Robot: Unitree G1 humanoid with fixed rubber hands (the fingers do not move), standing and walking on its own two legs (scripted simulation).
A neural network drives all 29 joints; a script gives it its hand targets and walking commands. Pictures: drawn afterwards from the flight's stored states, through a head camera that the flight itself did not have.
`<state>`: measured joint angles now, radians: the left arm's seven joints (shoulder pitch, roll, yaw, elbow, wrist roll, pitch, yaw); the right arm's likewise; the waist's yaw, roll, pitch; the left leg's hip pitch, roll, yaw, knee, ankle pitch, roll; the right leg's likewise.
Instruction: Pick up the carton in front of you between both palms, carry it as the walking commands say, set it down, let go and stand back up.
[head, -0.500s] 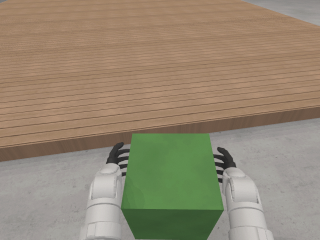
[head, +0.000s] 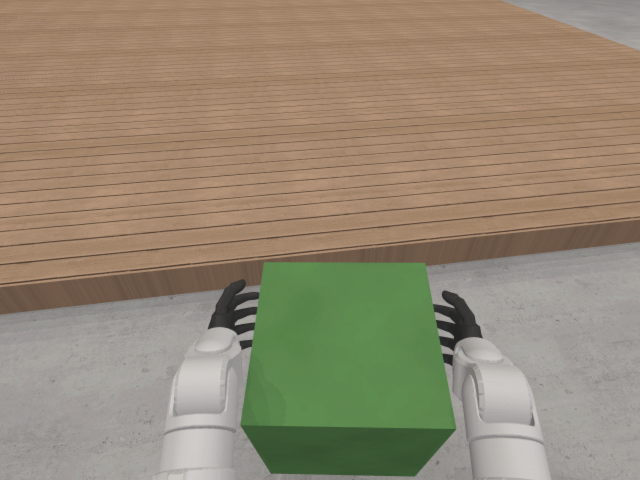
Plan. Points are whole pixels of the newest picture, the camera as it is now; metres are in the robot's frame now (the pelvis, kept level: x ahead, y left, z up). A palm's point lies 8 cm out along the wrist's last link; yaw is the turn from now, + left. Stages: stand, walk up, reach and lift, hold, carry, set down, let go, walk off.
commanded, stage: carry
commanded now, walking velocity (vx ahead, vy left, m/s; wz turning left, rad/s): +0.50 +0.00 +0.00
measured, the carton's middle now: (343, 374) +0.29 -0.01 -0.01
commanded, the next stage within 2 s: none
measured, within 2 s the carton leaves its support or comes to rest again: neither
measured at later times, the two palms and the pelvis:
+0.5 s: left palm (223, 221) +0.49 +0.18 +0.10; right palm (410, 222) +0.50 -0.12 +0.09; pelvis +0.23 +0.02 -0.01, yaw +0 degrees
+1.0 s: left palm (262, 133) +0.83 +0.16 +0.09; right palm (394, 138) +0.83 -0.14 +0.08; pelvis +0.55 +0.01 -0.02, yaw +1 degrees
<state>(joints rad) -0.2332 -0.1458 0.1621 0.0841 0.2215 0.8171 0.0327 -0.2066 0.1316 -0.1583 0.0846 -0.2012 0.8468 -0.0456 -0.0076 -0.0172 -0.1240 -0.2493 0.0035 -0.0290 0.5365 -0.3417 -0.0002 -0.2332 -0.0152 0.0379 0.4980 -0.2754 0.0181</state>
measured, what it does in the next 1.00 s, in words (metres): walks ahead: right foot, then left foot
